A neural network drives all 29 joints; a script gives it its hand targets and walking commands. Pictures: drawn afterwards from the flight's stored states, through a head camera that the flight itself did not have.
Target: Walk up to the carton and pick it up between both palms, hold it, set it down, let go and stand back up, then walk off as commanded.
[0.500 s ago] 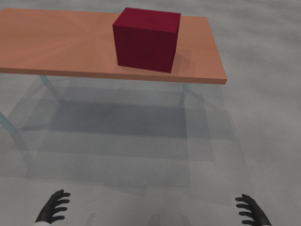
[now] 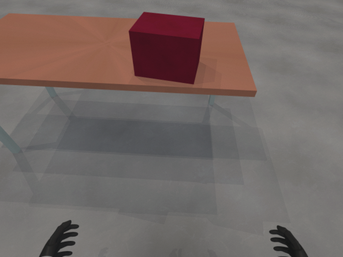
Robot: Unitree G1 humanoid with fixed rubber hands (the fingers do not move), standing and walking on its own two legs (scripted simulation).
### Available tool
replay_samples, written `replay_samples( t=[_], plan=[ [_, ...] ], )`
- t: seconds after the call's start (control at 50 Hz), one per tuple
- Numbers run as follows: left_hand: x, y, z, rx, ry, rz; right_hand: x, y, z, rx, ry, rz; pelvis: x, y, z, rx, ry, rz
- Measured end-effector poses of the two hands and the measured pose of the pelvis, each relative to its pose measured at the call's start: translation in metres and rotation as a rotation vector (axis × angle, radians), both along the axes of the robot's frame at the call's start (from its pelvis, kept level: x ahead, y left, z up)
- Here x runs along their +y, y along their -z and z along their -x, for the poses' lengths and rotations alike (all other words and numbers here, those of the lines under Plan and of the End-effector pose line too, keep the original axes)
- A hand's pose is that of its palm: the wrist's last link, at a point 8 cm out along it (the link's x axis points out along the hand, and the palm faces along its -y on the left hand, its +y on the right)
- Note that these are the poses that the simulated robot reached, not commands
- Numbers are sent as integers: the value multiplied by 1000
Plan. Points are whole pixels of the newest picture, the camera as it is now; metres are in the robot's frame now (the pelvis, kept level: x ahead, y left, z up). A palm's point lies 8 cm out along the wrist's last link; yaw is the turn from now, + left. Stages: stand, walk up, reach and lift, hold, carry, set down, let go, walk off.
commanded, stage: stand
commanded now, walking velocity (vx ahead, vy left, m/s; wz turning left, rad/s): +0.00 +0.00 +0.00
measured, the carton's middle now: (168, 48) +0.93 +0.03 +0.01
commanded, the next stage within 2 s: none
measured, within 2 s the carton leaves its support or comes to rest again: neither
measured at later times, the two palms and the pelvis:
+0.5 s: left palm out of the picture +0.12 +0.27 -0.08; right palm out of the picture +0.12 -0.30 -0.09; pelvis -0.01 -0.01 +0.00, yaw +0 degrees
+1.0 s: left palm out of the picture +0.11 +0.27 -0.08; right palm out of the picture +0.11 -0.31 -0.09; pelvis -0.01 -0.01 +0.01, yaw +0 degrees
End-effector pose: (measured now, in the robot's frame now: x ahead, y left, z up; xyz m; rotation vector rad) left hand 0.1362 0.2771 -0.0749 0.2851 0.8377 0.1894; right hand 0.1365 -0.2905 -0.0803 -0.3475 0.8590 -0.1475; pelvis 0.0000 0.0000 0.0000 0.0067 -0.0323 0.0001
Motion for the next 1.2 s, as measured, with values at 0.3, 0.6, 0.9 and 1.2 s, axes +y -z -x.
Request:
replay_samples(
  t=[0.3, 0.6, 0.9, 1.2],
  plan=[
    [-3, 1, 10, 25, -7, -10, -6, 2, 3, 4, 4, -7, -6, -1, 3, -4, 0, -8],
    [-8, 1, 18, 51, -18, -17, -15, 10, 16, 49, 20, -15, -13, -3, 6, -5, 0, -18],
    [-10, -1, 24, 67, -22, -20, -19, 11, 20, 66, 25, -18, -16, -5, 8, -1, 0, -22],
    [-7, 0, 30, 93, -23, -12, -17, 8, 26, 105, 34, -12, -13, -10, 12, 14, -1, -17]
  ],
)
